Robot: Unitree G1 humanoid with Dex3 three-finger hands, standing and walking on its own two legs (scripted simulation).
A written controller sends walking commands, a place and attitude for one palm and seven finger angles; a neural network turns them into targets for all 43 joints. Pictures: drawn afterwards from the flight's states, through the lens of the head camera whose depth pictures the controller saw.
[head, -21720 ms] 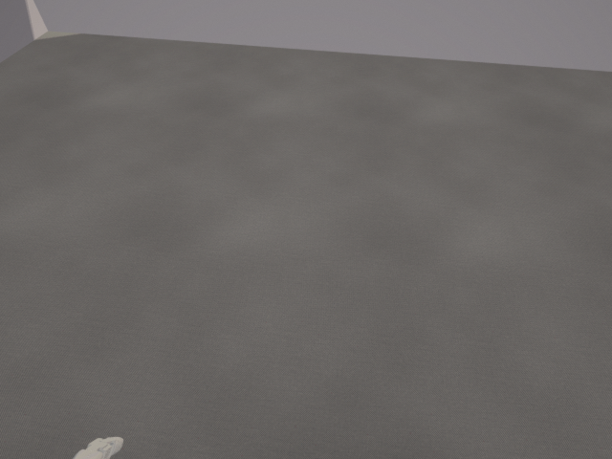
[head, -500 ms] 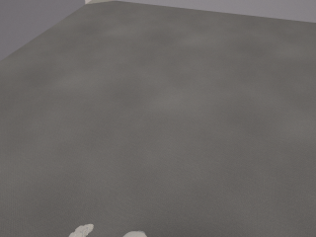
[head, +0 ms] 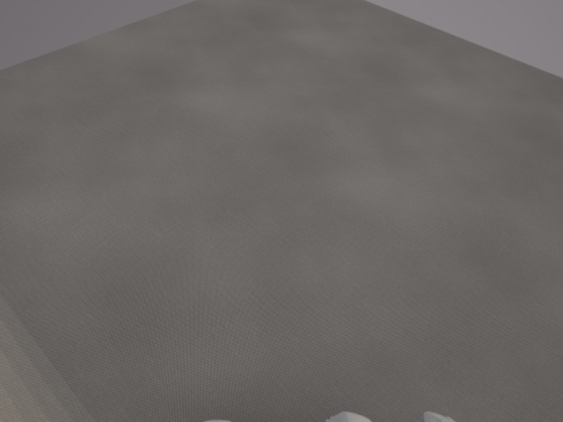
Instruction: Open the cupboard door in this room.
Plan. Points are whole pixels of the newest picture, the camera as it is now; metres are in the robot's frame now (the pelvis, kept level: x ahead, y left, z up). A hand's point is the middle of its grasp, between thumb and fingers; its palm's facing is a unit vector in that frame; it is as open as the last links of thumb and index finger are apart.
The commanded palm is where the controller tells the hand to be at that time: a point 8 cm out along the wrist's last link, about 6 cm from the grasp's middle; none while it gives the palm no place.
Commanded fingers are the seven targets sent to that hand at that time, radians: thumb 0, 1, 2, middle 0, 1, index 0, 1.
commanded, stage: turn or walk to find it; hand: left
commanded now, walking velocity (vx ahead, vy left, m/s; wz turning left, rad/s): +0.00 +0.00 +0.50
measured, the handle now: out of the picture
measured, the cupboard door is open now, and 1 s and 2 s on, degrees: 0 0 0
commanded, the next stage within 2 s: none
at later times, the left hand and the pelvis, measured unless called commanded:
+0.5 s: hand out of the picture +0.03 +0.15 -0.14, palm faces +0.26 -0.93 -0.27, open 7.4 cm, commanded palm none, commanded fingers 0.00 0.90 0.90 -0.20 -0.30 -0.20 -0.30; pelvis -0.01 -0.05 +0.01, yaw +15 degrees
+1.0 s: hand out of the picture -0.09 +0.21 -0.17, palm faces +0.54 -0.80 -0.25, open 7.4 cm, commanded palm none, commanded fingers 0.00 0.90 0.90 -0.20 -0.30 -0.20 -0.30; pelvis -0.02 -0.01 +0.01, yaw +30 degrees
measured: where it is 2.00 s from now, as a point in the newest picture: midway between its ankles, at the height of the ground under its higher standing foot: (217, 413)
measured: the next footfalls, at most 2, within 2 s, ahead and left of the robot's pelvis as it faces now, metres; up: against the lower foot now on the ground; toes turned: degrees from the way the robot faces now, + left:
right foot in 0.34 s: +0.05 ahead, -0.14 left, +0.00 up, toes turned +7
left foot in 0.80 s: -0.05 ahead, +0.09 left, +0.00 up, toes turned +30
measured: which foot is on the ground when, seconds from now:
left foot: down 0.00-0.34, up 0.36-0.78, down 0.80-1.00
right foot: up 0.00-0.32, down 0.34-0.80, up 0.82-1.00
